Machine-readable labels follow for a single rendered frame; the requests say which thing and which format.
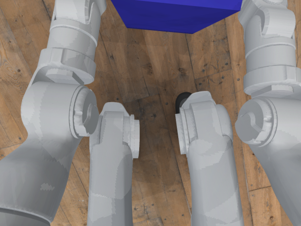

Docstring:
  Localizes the right robot upper arm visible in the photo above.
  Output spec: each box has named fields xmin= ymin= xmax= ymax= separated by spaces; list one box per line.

xmin=235 ymin=96 xmax=301 ymax=226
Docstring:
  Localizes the carton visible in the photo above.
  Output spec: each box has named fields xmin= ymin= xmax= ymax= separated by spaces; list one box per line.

xmin=111 ymin=0 xmax=242 ymax=34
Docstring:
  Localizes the left robot forearm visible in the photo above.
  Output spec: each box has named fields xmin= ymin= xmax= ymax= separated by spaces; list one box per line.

xmin=21 ymin=0 xmax=107 ymax=122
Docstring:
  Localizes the right robot shin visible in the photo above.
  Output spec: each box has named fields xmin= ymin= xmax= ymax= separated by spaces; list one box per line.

xmin=182 ymin=91 xmax=233 ymax=142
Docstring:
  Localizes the left robot upper arm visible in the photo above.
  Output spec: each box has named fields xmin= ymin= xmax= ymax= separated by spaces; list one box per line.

xmin=0 ymin=81 xmax=99 ymax=226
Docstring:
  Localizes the right robot forearm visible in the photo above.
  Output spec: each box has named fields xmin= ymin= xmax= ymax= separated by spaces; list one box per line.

xmin=238 ymin=0 xmax=301 ymax=100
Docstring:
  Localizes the right robot thigh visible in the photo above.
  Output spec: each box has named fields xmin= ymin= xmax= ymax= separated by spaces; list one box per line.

xmin=175 ymin=100 xmax=245 ymax=226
